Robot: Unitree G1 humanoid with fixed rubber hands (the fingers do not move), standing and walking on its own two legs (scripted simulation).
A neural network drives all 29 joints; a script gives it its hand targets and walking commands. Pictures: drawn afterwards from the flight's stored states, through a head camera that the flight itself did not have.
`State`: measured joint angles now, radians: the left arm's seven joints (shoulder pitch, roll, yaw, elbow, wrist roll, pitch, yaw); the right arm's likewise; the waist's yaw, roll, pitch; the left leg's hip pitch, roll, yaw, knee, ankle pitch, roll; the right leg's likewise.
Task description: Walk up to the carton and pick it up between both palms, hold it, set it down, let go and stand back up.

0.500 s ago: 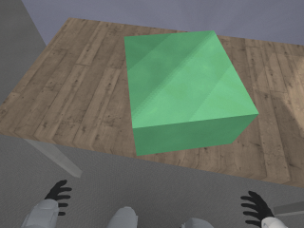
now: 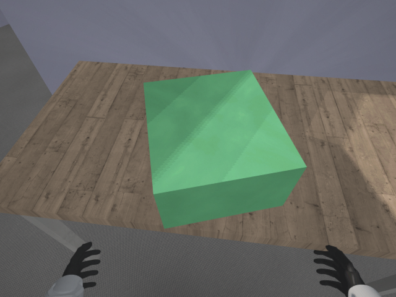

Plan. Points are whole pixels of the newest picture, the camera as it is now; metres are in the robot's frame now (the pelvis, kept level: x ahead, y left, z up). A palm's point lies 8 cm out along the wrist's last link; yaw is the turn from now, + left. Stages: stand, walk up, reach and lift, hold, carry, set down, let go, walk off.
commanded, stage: reach and lift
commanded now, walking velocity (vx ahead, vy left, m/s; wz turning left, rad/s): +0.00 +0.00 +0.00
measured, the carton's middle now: (211, 142) +0.45 +0.02 +0.01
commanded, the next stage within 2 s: none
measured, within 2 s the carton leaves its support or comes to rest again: neither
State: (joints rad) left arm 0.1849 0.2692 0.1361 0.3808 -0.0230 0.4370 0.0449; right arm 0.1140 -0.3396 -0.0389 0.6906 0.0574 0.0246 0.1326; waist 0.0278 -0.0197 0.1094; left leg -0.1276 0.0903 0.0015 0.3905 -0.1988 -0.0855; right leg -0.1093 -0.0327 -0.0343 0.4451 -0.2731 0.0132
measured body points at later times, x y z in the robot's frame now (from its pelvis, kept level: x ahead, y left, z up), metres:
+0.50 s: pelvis +0.00 +0.01 +0.00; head -0.01 +0.01 +0.45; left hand +0.17 +0.25 -0.04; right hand +0.16 -0.28 -0.05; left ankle +0.01 +0.17 -0.74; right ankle -0.02 -0.12 -0.74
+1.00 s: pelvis +0.00 +0.01 +0.00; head +0.00 +0.00 +0.45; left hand +0.19 +0.22 +0.00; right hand +0.16 -0.29 -0.03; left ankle +0.01 +0.17 -0.74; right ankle -0.02 -0.12 -0.74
